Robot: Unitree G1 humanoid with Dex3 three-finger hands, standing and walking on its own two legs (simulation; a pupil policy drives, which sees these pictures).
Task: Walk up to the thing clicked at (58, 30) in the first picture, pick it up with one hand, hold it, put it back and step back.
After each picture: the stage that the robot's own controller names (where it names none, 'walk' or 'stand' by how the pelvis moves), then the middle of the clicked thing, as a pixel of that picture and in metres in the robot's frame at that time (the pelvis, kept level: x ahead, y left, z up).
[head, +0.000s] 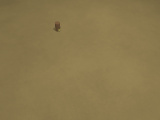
stand; (57, 26) +1.72 +0.28 -0.72
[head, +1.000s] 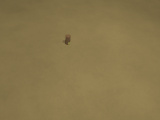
walk; (67, 39) +1.59 +0.09 -0.70
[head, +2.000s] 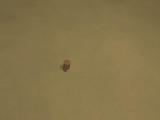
walk; (66, 66) +1.02 +0.04 -0.71
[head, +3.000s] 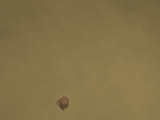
walk; (64, 103) +0.59 +0.08 -0.70
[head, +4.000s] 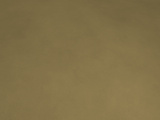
stand; out of the picture +0.34 +0.09 -0.71
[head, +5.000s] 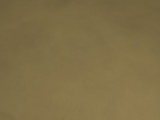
stand; out of the picture +0.30 +0.11 -0.72
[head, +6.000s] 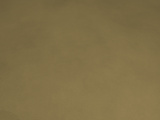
stand; out of the picture +0.30 +0.11 -0.73
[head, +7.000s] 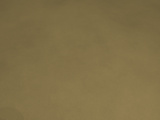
stand; out of the picture +0.29 +0.12 -0.73
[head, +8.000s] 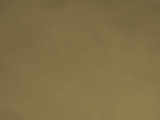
stand; out of the picture +0.28 +0.12 -0.73
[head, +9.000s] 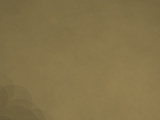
go down; out of the picture +0.31 +0.12 -0.65
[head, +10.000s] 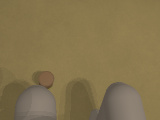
go down; (46, 81) +0.39 +0.12 -0.30
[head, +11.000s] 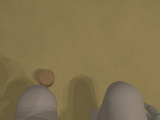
close in; (46, 79) +0.39 +0.11 -0.31
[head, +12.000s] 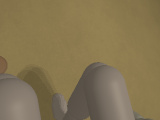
close in; out of the picture +0.40 +0.15 -0.23
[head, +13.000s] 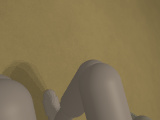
close; out of the picture +0.40 +0.15 -0.22
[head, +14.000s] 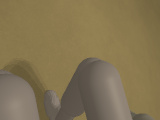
lift; out of the picture +0.39 +0.14 -0.22
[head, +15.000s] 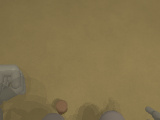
lift; (62, 107) +0.35 +0.09 -0.50
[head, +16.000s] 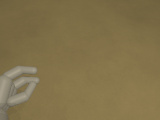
go down; out of the picture +0.32 +0.09 -0.67
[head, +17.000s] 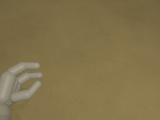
go down; out of the picture +0.31 +0.09 -0.67
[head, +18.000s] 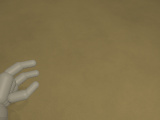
stand; out of the picture +0.31 +0.10 -0.68
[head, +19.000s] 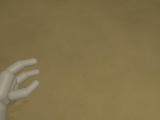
stand; out of the picture +0.31 +0.09 -0.68
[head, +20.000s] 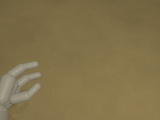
stand; out of the picture +0.31 +0.09 -0.68
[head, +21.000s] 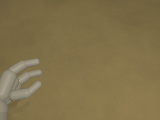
stand; out of the picture +0.30 +0.09 -0.69
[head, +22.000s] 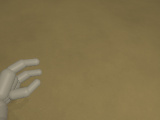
stand; out of the picture +0.31 +0.09 -0.69
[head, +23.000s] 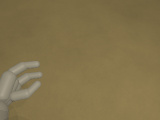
stand; out of the picture +0.31 +0.09 -0.68
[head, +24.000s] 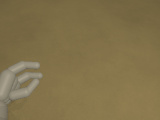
stand; out of the picture +0.31 +0.09 -0.69
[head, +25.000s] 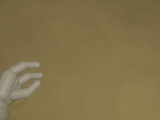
stand; out of the picture +0.30 +0.09 -0.69
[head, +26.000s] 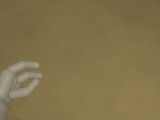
stand; out of the picture +0.31 +0.09 -0.69
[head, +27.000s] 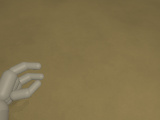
hold; out of the picture +0.30 +0.09 -0.69
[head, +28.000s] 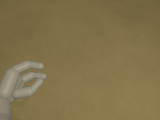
hold; out of the picture +0.31 +0.09 -0.69
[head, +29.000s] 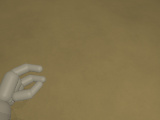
hold; out of the picture +0.31 +0.09 -0.69
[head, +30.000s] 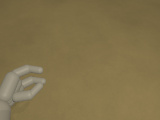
hold; out of the picture +0.30 +0.09 -0.69
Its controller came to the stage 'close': yes
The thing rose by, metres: 0.01
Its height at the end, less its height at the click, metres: +0.00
